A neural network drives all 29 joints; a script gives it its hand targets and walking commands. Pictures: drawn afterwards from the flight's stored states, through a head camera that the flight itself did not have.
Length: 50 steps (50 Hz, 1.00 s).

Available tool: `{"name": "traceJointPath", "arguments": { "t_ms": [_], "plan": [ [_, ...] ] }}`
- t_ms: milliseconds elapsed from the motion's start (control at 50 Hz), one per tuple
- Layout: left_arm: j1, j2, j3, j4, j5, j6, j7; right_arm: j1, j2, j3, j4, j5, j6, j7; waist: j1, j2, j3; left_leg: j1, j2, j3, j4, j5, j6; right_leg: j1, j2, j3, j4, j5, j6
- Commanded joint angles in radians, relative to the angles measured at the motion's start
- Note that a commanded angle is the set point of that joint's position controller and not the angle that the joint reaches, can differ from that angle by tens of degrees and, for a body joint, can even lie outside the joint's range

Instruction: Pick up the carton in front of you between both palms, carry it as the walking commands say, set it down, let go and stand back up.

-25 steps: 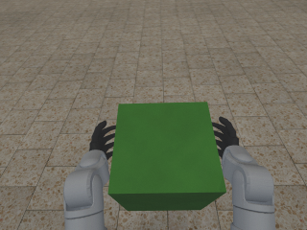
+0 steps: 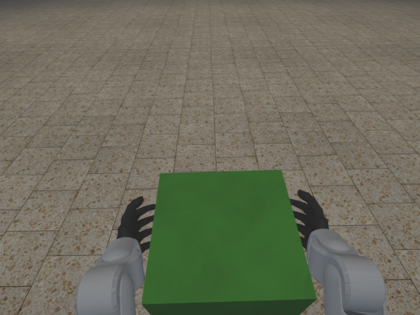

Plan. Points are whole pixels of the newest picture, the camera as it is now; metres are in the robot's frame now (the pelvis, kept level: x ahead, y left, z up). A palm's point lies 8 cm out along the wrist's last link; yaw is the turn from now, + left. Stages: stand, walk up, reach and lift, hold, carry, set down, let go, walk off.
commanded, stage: carry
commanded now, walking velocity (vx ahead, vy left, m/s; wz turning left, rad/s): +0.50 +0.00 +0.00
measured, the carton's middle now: (222, 257) +0.23 +0.00 +0.03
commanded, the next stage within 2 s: none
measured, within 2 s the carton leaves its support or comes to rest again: neither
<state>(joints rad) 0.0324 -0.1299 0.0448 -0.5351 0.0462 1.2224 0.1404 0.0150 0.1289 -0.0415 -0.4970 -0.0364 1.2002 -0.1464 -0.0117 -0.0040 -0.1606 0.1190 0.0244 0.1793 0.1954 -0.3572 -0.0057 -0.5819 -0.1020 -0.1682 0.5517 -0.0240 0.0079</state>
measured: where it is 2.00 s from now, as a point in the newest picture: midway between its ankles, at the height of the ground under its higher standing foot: (212, 208)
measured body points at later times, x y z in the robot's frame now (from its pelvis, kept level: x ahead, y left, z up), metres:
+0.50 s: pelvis +0.32 -0.02 +0.01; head +0.29 -0.03 +0.46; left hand +0.55 +0.14 +0.11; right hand +0.56 -0.17 +0.11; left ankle +0.46 +0.13 -0.70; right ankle +0.20 -0.11 -0.73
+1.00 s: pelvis +0.64 +0.02 +0.01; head +0.62 +0.03 +0.46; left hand +0.88 +0.17 +0.10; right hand +0.88 -0.13 +0.11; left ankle +0.52 +0.11 -0.73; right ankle +0.78 -0.13 -0.69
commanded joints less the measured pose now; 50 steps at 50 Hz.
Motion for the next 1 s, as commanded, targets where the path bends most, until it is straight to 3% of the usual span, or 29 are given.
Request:
{"name": "traceJointPath", "arguments": {
  "t_ms": [0, 20, 40, 60, 80, 100, 140, 160, 180, 240, 300, 400, 500, 540, 560, 580, 600, 620, 640, 680, 720, 760, 880, 980],
  "plan": [
    [-0.403, -0.689, -0.596, -0.043, -0.249, -0.009, -0.091, -0.378, 0.678, 0.578, -0.066, 0.246, 0.007, 0.110, 0.007, 0.175, 0.029, -0.057, 0.218, -0.021, 0.085, 0.725, 0.082, 0.135, 0.056, -0.059, -0.053, -0.017, -0.030],
    [-0.385, -0.693, -0.590, -0.033, -0.249, -0.010, -0.091, -0.382, 0.680, 0.581, -0.073, 0.248, 0.009, 0.109, 0.025, 0.155, -0.026, -0.084, 0.192, 0.032, 0.225, 0.814, 0.057, 0.290, 0.108, -0.114, -0.096, -0.050, -0.032],
    [-0.366, -0.697, -0.582, -0.025, -0.246, -0.012, -0.092, -0.377, 0.678, 0.587, -0.076, 0.250, 0.010, 0.108, 0.040, 0.096, -0.101, -0.192, 0.153, 0.055, 0.422, 0.747, 0.029, 0.509, 0.101, -0.094, -0.101, -0.112, -0.033],
    [-0.366, -0.693, -0.573, -0.025, -0.241, -0.014, -0.095, -0.376, 0.687, 0.602, -0.090, 0.254, 0.012, 0.108, 0.050, -0.084, -0.214, -0.451, 0.087, 0.025, 0.720, 0.475, -0.015, 0.768, -0.163, 0.289, -0.149, -0.269, -0.120],
    [-0.362, -0.720, -0.584, -0.016, -0.252, -0.021, -0.102, -0.375, 0.703, 0.614, -0.118, 0.256, 0.012, 0.114, 0.036, -0.310, -0.265, -0.680, -0.053, -0.027, 0.981, -0.071, -0.044, 0.880, -0.347, 0.685, -0.313, -0.234, -0.227],
    [-0.344, -0.763, -0.587, -0.024, -0.263, -0.027, -0.113, -0.387, 0.740, 0.631, -0.112, 0.265, 0.006, 0.123, 0.037, -0.270, -0.248, -0.738, -0.004, -0.153, 1.111, -0.114, -0.010, 0.830, -0.339, 0.650, -0.327, -0.085, -0.231],
    [-0.380, -0.857, -0.613, -0.039, -0.272, -0.054, -0.137, -0.409, 0.839, 0.656, -0.102, 0.272, -0.017, 0.144, 0.031, -0.103, -0.232, -0.745, 0.079, -0.188, 1.097, -0.020, 0.033, 0.710, -0.278, 0.437, -0.287, 0.041, -0.178],
    [-0.400, -0.885, -0.626, -0.044, -0.275, -0.066, -0.147, -0.405, 0.874, 0.661, -0.092, 0.268, -0.030, 0.152, 0.025, -0.063, -0.213, -0.717, 0.110, -0.193, 1.031, 0.033, 0.035, 0.634, -0.254, 0.362, -0.316, -0.003, -0.148],
    [-0.408, -0.903, -0.637, -0.047, -0.277, -0.077, -0.155, -0.394, 0.898, 0.665, -0.085, 0.261, -0.042, 0.157, 0.022, -0.075, -0.210, -0.686, 0.119, -0.183, 0.972, 0.071, 0.033, 0.590, -0.235, 0.307, -0.344, -0.082, -0.125],
    [-0.377, -0.889, -0.654, -0.056, -0.273, -0.092, -0.170, -0.346, 0.899, 0.663, -0.072, 0.232, -0.066, 0.157, 0.023, -0.106, -0.167, -0.686, 0.114, -0.131, 0.822, 0.126, 0.012, 0.535, -0.209, 0.215, -0.410, -0.189, -0.135],
    [-0.358, -0.826, -0.653, -0.080, -0.275, -0.088, -0.169, -0.320, 0.854, 0.654, -0.090, 0.214, -0.067, 0.144, 0.022, -0.114, -0.098, -0.747, 0.116, -0.087, 0.650, 0.195, -0.012, 0.552, -0.196, 0.166, -0.451, -0.174, -0.147],
    [-0.330, -0.712, -0.620, -0.108, -0.263, -0.059, -0.135, -0.319, 0.747, 0.636, -0.136, 0.224, -0.036, 0.113, 0.028, -0.117, -0.009, -0.757, 0.093, -0.025, 0.441, 0.306, -0.014, 0.597, -0.162, 0.084, -0.436, -0.016, -0.129],
    [-0.323, -0.618, -0.575, -0.097, -0.237, -0.017, -0.089, -0.333, 0.636, 0.604, -0.147, 0.239, 0.011, 0.089, 0.029, -0.153, 0.067, -0.694, 0.067, 0.018, 0.318, 0.308, 0.013, 0.643, -0.160, 0.033, -0.375, 0.125, -0.104],
    [-0.340, -0.606, -0.576, -0.106, -0.240, -0.005, -0.077, -0.332, 0.620, 0.589, -0.138, 0.246, 0.022, 0.085, 0.016, -0.145, 0.018, -0.507, 0.021, 0.078, 0.274, 0.267, 0.031, 0.619, -0.142, -0.026, -0.220, 0.293, -0.075],
    [-0.349, -0.604, -0.581, -0.114, -0.242, 0.000, -0.073, -0.319, 0.614, 0.578, -0.124, 0.247, 0.024, 0.084, 0.003, -0.102, -0.044, -0.316, -0.028, 0.115, 0.253, 0.215, 0.034, 0.556, -0.097, -0.077, -0.046, 0.349, -0.049],
    [-0.355, -0.595, -0.582, -0.117, -0.245, 0.005, -0.069, -0.306, 0.610, 0.569, -0.116, 0.244, 0.026, 0.084, -0.018, -0.008, -0.115, -0.110, 0.071, -0.031, 0.220, 0.142, 0.045, 0.410, -0.061, -0.076, 0.178, 0.192, -0.018],
    [-0.366, -0.608, -0.598, -0.147, -0.253, 0.010, -0.068, -0.323, 0.603, 0.560, -0.109, 0.245, 0.022, 0.086, -0.017, 0.265, -0.219, 0.121, 0.368, -0.532, 0.091, -0.034, 0.183, 0.105, 0.056, -0.048, 0.511, -0.092, 0.038],
    [-0.387, -0.624, -0.611, -0.153, -0.267, 0.011, -0.074, -0.310, 0.647, 0.567, -0.105, 0.260, 0.020, 0.091, -0.009, 0.332, -0.200, 0.128, 0.430, -0.702, -0.006, 0.142, 0.222, -0.049, 0.106, 0.069, 0.680, -0.428, 0.028],
    [-0.395, -0.680, -0.630, -0.140, -0.277, 0.005, -0.085, -0.333, 0.689, 0.576, -0.132, 0.271, 0.014, 0.102, -0.005, 0.251, -0.198, 0.091, 0.405, -0.576, 0.021, 0.285, 0.212, -0.066, 0.038, 0.152, 0.765, -0.425, 0.002],
    [-0.414, -0.788, -0.651, -0.123, -0.280, -0.015, -0.110, -0.370, 0.791, 0.605, -0.143, 0.276, -0.005, 0.127, -0.001, 0.068, -0.182, -0.039, 0.354, -0.370, 0.046, 0.379, 0.155, -0.041, -0.036, 0.169, 0.692, -0.318, -0.021],
    [-0.409, -0.845, -0.662, -0.105, -0.269, -0.036, -0.125, -0.388, 0.837, 0.626, -0.142, 0.282, -0.022, 0.147, 0.004, 0.102, -0.173, -0.118, 0.304, -0.250, -0.005, 0.302, 0.105, 0.012, -0.042, 0.136, 0.578, -0.231, -0.016],
    [-0.380, -0.855, -0.664, -0.088, -0.249, -0.050, -0.127, -0.367, 0.836, 0.634, -0.135, 0.285, -0.031, 0.160, 0.003, 0.132, -0.150, -0.120, 0.282, -0.192, -0.043, 0.261, 0.107, -0.003, -0.035, 0.106, 0.492, -0.182, -0.004],
    [-0.364, -0.792, -0.653, -0.115, -0.236, -0.047, -0.106, -0.338, 0.747, 0.626, -0.152, 0.283, -0.027, 0.156, -0.001, 0.129, -0.038, -0.060, 0.243, -0.094, -0.085, 0.327, 0.131, -0.093, -0.025, 0.034, 0.187, -0.046, 0.025],
    [-0.357, -0.699, -0.629, -0.119, -0.242, -0.012, -0.090, -0.313, 0.663, 0.588, -0.133, 0.252, 0.001, 0.124, -0.005, 0.152, 0.062, -0.040, 0.236, -0.033, -0.062, 0.461, 0.115, -0.046, 0.005, -0.020, -0.002, -0.001, 0.000]
  ]
}}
